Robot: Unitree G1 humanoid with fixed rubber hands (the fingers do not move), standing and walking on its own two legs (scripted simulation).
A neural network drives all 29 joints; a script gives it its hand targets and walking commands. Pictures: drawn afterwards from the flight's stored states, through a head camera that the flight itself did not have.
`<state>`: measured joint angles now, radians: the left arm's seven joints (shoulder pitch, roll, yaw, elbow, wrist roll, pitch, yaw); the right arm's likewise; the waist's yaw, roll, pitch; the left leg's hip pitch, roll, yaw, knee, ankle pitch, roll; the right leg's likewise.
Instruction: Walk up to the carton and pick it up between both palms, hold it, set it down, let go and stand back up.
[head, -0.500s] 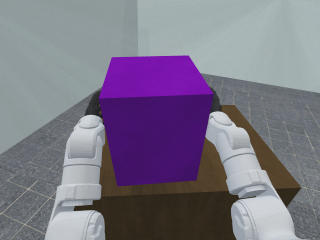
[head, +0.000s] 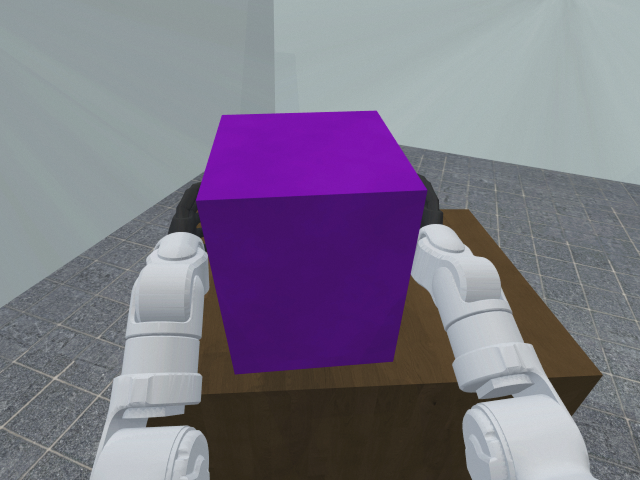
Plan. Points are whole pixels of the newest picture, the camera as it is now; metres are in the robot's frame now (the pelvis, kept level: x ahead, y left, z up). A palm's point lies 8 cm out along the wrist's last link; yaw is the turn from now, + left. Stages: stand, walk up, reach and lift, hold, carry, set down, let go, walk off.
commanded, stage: hold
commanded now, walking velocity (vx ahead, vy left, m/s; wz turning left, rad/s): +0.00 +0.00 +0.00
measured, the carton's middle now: (307, 238) +0.37 +0.00 +0.20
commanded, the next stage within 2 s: none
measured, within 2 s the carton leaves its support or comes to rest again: neither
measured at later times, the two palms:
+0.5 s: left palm (184, 242) +0.35 +0.15 +0.21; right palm (423, 232) +0.36 -0.14 +0.22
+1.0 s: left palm (186, 241) +0.36 +0.15 +0.21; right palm (425, 231) +0.36 -0.14 +0.22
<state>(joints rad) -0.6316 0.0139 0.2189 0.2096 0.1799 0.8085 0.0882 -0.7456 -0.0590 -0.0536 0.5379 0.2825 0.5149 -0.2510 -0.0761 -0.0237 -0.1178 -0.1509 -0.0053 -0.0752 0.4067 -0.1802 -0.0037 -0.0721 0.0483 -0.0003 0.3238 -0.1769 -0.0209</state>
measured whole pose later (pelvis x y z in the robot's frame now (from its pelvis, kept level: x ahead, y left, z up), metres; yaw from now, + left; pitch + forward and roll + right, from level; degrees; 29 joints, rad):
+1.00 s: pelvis +0.00 +0.00 +0.00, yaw +0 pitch -4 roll -1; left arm -0.66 0.01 0.23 0.24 0.18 0.81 0.09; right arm -0.77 -0.06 -0.07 0.58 0.28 0.51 -0.25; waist -0.07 -0.03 -0.12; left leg -0.15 -0.01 -0.08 0.40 -0.18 0.00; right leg -0.08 0.05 0.00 0.33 -0.18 -0.02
